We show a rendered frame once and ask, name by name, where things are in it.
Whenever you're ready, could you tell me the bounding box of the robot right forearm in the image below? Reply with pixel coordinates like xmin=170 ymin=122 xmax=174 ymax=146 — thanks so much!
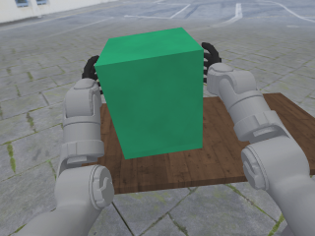
xmin=207 ymin=62 xmax=310 ymax=175

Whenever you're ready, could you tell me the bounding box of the carton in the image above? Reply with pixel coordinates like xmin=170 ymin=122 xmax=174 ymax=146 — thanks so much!
xmin=94 ymin=27 xmax=204 ymax=159

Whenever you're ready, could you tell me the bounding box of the table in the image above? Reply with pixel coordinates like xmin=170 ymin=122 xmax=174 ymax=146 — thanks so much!
xmin=82 ymin=92 xmax=315 ymax=236

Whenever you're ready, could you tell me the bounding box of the robot left forearm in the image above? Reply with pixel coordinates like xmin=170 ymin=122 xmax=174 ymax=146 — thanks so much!
xmin=54 ymin=78 xmax=104 ymax=204

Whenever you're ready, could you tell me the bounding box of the right robot hand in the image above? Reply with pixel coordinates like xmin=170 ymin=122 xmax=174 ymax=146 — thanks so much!
xmin=201 ymin=42 xmax=221 ymax=83

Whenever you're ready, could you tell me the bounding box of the left robot upper arm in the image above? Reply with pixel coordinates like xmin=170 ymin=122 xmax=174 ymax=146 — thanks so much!
xmin=14 ymin=164 xmax=115 ymax=236

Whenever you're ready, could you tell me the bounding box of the right robot upper arm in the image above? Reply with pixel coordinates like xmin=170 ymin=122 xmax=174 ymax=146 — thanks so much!
xmin=241 ymin=135 xmax=315 ymax=236

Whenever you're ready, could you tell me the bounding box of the left robot hand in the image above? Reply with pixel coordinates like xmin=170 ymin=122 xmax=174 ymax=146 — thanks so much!
xmin=82 ymin=55 xmax=103 ymax=95

